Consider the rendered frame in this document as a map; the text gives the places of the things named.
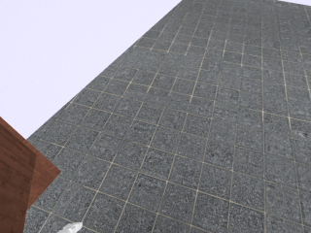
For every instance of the cupboard door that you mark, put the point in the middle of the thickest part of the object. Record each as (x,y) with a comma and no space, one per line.
(17,163)

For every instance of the robot left hand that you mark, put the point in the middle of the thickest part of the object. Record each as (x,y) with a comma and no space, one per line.
(71,227)

